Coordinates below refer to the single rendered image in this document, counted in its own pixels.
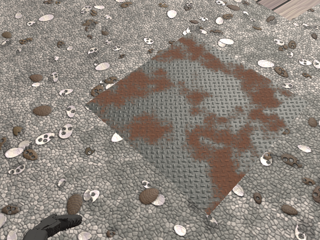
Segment robot left hand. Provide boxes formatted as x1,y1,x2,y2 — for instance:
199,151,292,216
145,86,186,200
22,213,82,240

